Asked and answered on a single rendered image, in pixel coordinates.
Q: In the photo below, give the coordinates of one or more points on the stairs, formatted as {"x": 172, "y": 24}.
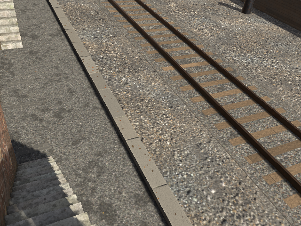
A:
{"x": 41, "y": 196}
{"x": 10, "y": 37}

